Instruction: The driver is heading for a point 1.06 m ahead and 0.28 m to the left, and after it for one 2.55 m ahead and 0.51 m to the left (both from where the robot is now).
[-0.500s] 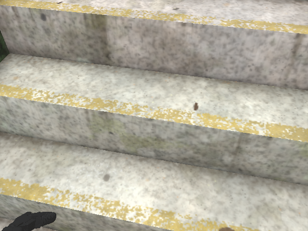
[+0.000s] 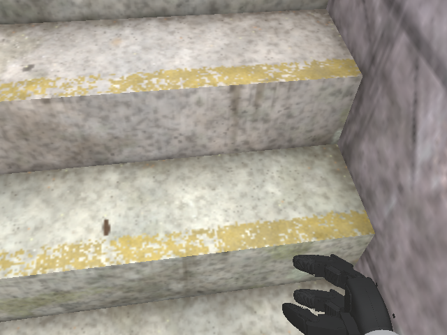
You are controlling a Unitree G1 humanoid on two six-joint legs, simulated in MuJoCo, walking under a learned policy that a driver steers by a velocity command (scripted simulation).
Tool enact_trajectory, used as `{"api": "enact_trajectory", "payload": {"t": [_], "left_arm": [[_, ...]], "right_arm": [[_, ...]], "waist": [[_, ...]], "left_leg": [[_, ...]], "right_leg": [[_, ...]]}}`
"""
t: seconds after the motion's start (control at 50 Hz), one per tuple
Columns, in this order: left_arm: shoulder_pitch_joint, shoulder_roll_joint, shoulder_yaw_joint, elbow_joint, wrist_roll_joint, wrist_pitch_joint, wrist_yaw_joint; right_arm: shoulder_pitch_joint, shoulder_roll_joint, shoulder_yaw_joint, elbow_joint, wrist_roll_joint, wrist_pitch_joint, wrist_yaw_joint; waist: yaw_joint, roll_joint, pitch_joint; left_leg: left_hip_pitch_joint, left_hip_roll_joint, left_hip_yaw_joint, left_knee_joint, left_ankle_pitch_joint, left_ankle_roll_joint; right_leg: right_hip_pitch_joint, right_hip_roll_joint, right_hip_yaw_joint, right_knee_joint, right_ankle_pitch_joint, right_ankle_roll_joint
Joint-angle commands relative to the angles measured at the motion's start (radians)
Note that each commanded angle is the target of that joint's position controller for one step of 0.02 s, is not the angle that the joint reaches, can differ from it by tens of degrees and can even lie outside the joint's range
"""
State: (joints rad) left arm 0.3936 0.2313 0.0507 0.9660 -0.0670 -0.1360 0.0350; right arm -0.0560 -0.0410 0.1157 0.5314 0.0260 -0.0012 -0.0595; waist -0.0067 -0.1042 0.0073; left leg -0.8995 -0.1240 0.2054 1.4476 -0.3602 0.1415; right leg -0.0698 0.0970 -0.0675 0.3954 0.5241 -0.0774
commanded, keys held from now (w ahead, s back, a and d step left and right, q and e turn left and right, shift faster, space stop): q+shift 0.58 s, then w+q+shift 0.26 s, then w+e+shift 0.02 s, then e+shift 0.14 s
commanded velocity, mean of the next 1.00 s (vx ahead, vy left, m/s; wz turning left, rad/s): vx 0.39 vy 0.00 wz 0.73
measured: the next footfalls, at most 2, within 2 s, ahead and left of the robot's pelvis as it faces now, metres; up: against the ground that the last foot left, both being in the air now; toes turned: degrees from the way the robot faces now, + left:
left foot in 0.02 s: +0.11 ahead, +0.03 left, +0.16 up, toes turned -1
right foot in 0.42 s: +0.27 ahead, -0.21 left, +0.36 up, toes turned +4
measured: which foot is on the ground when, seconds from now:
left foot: up 0.00-0.00, down 0.02-0.46, up 0.48-0.82, down 0.84-1.00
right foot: up 0.00-0.40, down 0.42-0.82, up 0.84-1.00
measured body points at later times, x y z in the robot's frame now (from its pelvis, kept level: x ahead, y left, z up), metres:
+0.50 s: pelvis +0.10 -0.11 +0.15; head +0.18 -0.12 +0.59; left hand +0.34 +0.10 +0.11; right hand +0.14 -0.32 -0.02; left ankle +0.05 +0.01 -0.56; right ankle +0.24 -0.21 -0.44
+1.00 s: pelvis +0.03 -0.09 +0.08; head -0.01 -0.05 +0.52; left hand +0.21 +0.18 +0.06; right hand +0.16 -0.27 -0.03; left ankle +0.02 -0.03 -0.62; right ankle +0.06 -0.21 -0.31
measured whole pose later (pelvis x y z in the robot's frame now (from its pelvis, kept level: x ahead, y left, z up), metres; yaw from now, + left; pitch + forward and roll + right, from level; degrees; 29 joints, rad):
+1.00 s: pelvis +0.03 -0.09 +0.08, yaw +36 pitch +1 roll -2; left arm -0.07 0.04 -0.01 0.48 0.04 0.03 0.05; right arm 0.46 -0.10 -0.02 0.77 -0.02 -0.06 0.00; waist -0.16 -0.08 -0.08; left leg -0.47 -0.07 0.01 0.85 -0.39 0.11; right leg -0.92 -0.10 -0.08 2.24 -0.19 0.05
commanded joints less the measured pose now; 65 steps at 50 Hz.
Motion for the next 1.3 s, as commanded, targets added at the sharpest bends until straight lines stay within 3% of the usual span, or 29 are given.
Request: {"api": "enact_trajectory", "payload": {"t": [0.02,0.04,0.06,0.1,0.14,0.18,0.28,0.34,0.36,0.4,0.42,0.44,0.46,0.48,0.52,0.54,0.58,0.66,0.72,0.76,0.8,0.84,0.86,0.88,0.92,0.94,1.0,1.16,1.3], "left_arm": [[-0.279,0.128,0.045,-0.328,0.087,-0.030,-0.002],[-0.244,-0.064,-0.018,-0.424,0.156,0.001,0.001],[-0.291,-0.151,-0.073,-0.432,0.200,-0.002,0.001],[-0.191,-0.222,-0.116,-0.483,0.207,0.036,0.014],[-0.326,-0.130,-0.109,-0.519,0.167,0.064,0.034],[-0.489,-0.127,-0.108,-0.588,0.137,0.094,0.064],[-0.646,-0.190,-0.123,-0.703,0.148,0.103,0.054],[-0.724,-0.188,-0.121,-0.733,0.120,0.115,0.038],[-0.711,-0.172,-0.120,-0.733,0.116,0.120,0.034],[-0.616,-0.182,-0.132,-0.717,0.046,0.155,0.041],[-0.508,-0.160,-0.112,-0.683,0.020,0.171,0.044],[-0.352,-0.109,-0.078,-0.621,0.011,0.165,0.055],[-0.188,0.015,-0.031,-0.576,0.077,0.141,0.065],[-0.262,0.062,-0.007,-0.583,0.087,0.135,0.087],[-0.558,-0.054,-0.043,-0.646,0.074,0.131,0.104],[-0.713,-0.100,-0.056,-0.626,0.058,0.137,0.113],[-0.657,-0.127,-0.057,-0.580,0.059,0.134,0.112],[-0.562,-0.049,-0.036,-0.528,0.102,0.126,0.026],[-0.596,-0.012,-0.021,-0.533,0.106,0.131,0.005],[-0.496,-0.022,-0.009,-0.524,0.100,0.148,0.015],[-0.529,-0.045,0.002,-0.524,0.059,0.147,0.024],[-0.683,-0.146,-0.025,-0.546,0.006,0.167,0.009],[-0.734,-0.222,-0.037,-0.558,0.003,0.184,0.004],[-0.649,-0.283,-0.058,-0.640,0.036,0.187,0.008],[-0.630,-0.277,-0.073,-0.698,0.130,0.143,0.030],[-0.627,-0.167,-0.052,-0.653,0.130,0.137,0.028],[-0.531,-0.087,-0.033,-0.547,0.107,0.157,0.009],[-0.322,-0.066,0.005,-0.304,0.095,0.194,-0.001],[-0.205,0.006,0.034,-0.341,0.090,0.216,0.011]], "right_arm": [[0.332,-0.270,-0.168,0.230,0.038,0.041,-0.016],[0.281,-0.237,-0.173,0.259,-0.057,0.031,-0.008],[0.410,-0.120,-0.147,0.276,-0.045,0.005,0.010],[0.323,-0.074,-0.123,0.306,-0.059,-0.034,0.032],[0.193,-0.163,-0.144,0.262,-0.064,-0.068,0.058],[0.314,-0.190,-0.150,0.298,-0.057,-0.109,0.060],[0.515,-0.294,-0.207,0.303,-0.063,-0.085,0.015],[0.532,-0.312,-0.235,0.260,-0.067,-0.062,-0.023],[0.512,-0.317,-0.244,0.254,-0.072,-0.055,-0.023],[0.482,-0.342,-0.269,0.223,-0.055,-0.011,-0.015],[0.449,-0.357,-0.276,0.233,-0.066,0.001,-0.011],[0.388,-0.423,-0.285,0.211,-0.039,-0.015,0.008],[0.261,-0.390,-0.274,0.109,0.011,-0.022,0.039],[0.236,-0.353,-0.270,0.068,-0.028,-0.047,0.067],[0.407,-0.338,-0.274,0.141,-0.105,-0.043,0.078],[0.467,-0.352,-0.278,0.160,-0.118,0.000,0.066],[0.539,-0.333,-0.261,0.178,-0.146,0.069,0.050],[0.592,-0.232,-0.218,0.165,-0.075,0.076,0.045],[0.601,-0.207,-0.206,0.141,-0.038,0.051,0.050],[0.529,-0.181,-0.192,0.136,-0.047,0.032,0.064],[0.612,-0.169,-0.187,0.165,-0.044,0.007,0.081],[0.730,-0.138,-0.188,0.227,-0.057,0.000,0.103],[0.632,-0.125,-0.170,0.203,-0.093,-0.023,0.125],[0.523,-0.184,-0.152,0.143,-0.085,-0.058,0.112],[0.347,-0.386,-0.205,0.059,-0.086,-0.069,0.054],[0.275,-0.306,-0.188,0.040,-0.066,-0.079,0.043],[0.473,-0.261,-0.195,0.128,-0.025,-0.114,0.030],[0.472,-0.184,-0.167,0.112,-0.060,-0.088,-0.023],[0.333,-0.224,-0.163,0.054,-0.050,-0.089,-0.031]], "waist": [[-0.159,0.593,-0.344],[0.005,0.457,-0.316],[-0.049,0.161,-0.248],[0.169,-0.048,-0.045],[0.162,-0.071,0.133],[0.071,-0.043,0.164],[-0.041,0.024,0.001],[-0.093,0.117,-0.067],[-0.082,0.169,-0.123],[-0.034,0.249,-0.181],[0.014,0.295,-0.235],[0.100,0.288,-0.306],[0.189,-0.059,-0.458],[0.147,-0.403,-0.581],[-0.073,-0.229,-0.447],[-0.220,-0.178,-0.230],[-0.267,-0.051,-0.145],[-0.260,-0.066,-0.055],[-0.271,-0.170,-0.015],[-0.178,-0.104,-0.004],[-0.200,-0.019,-0.104],[-0.284,0.220,-0.015],[-0.222,0.308,0.062],[-0.053,0.451,0.112],[-0.012,0.580,-0.049],[-0.009,0.339,0.011],[-0.063,0.139,-0.038],[-0.061,0.199,-0.015],[-0.004,0.137,-0.006]], "left_leg": [[0.804,0.042,-0.453,-0.908,0.196,0.227],[0.938,0.150,-0.668,-0.760,0.265,0.250],[0.813,0.126,-0.690,-0.843,0.404,0.212],[0.479,0.169,-0.714,-1.005,0.187,0.132],[0.120,0.120,-0.641,-1.094,0.039,0.080],[0.107,0.123,-0.661,-1.088,0.247,0.133],[0.575,0.131,-0.806,-1.086,0.038,0.133],[0.769,0.182,-0.847,-1.065,0.308,0.165],[0.835,0.184,-0.803,-1.037,0.476,0.164],[0.635,0.145,-0.640,-1.128,0.842,0.046],[0.577,0.122,-0.600,-1.100,0.957,0.039],[0.623,0.123,-0.551,-0.967,1.130,-0.001],[0.330,-0.022,-0.424,-0.659,0.940,-0.132],[0.277,-0.046,-0.386,-0.185,-0.003,-0.193],[0.191,-0.011,-0.454,0.308,0.001,-0.226],[0.147,0.073,-0.404,0.329,0.115,-0.195],[0.270,0.074,-0.276,0.296,0.293,-0.166],[0.321,0.092,-0.167,0.068,0.323,-0.093],[0.417,0.169,-0.110,-0.341,0.229,-0.049],[0.388,0.222,-0.094,-0.699,0.227,-0.032],[0.658,0.318,-0.102,-0.872,0.447,0.028],[0.644,0.229,-0.102,-0.892,0.316,0.064],[0.535,0.173,-0.181,-0.759,0.292,0.055],[0.445,0.127,-0.466,-0.837,0.492,-0.019],[0.449,0.334,-1.026,-1.264,-0.318,0.085],[0.431,0.355,-1.056,-1.283,-0.474,0.097],[0.694,0.378,-0.867,-1.156,-0.369,0.061],[0.674,0.387,-0.411,-1.146,-0.060,0.031],[0.695,0.408,-0.269,-1.132,0.250,0.074]], "right_leg": [[-0.491,0.114,0.115,1.529,-0.644,0.194],[-0.991,0.157,0.422,1.949,-0.796,0.085],[-1.023,0.106,0.331,2.035,-0.689,0.001],[-1.077,-0.017,0.280,1.968,-0.702,-0.025],[-1.002,-0.071,0.153,1.754,-0.711,0.036],[-1.080,-0.101,0.072,1.830,-0.705,0.066],[-1.262,-0.173,0.183,1.625,-0.722,0.047],[-1.277,-0.119,0.136,1.528,-0.761,0.094],[-1.245,-0.120,0.138,1.489,-0.807,0.096],[-0.633,-0.076,0.084,0.918,-1.340,0.066],[-0.406,-0.030,0.043,0.798,-1.415,0.058],[-0.224,-0.026,0.057,0.600,-1.186,0.050],[0.076,-0.281,0.409,0.513,-0.941,-0.037],[0.021,-0.542,0.765,0.327,-0.694,-0.170],[-0.235,-0.525,0.570,0.402,-0.855,-0.095],[-0.437,-0.522,0.387,0.517,-0.860,-0.034],[-0.585,-0.472,0.175,0.606,-0.998,0.023],[-0.604,-0.510,0.028,0.531,-1.384,0.114],[-0.585,-0.558,-0.057,0.517,-1.355,0.128],[-0.403,-0.551,-0.098,0.651,-1.264,0.127],[-0.437,-0.559,-0.155,0.785,-1.199,0.112],[-0.604,-0.398,-0.257,1.295,-1.306,0.118],[-0.779,-0.297,-0.189,1.759,-1.293,0.132],[-0.986,-0.267,-0.082,1.916,-1.305,0.148],[-1.136,-0.214,0.016,2.057,-0.901,0.181],[-1.153,-0.215,0.046,2.027,-0.632,0.154],[-1.094,-0.186,0.069,1.712,-0.596,0.097],[-0.796,-0.043,0.146,1.374,-0.719,0.100],[-0.649,-0.120,0.109,1.135,-0.779,0.129]]}}
Keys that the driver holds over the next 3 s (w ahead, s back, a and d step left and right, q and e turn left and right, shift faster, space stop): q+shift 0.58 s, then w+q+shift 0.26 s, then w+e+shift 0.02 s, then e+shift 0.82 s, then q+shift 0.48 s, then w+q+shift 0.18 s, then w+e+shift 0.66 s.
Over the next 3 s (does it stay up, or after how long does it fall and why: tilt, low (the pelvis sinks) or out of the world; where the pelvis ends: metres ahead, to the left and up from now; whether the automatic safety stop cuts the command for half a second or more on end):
stays up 0.19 0.20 0.12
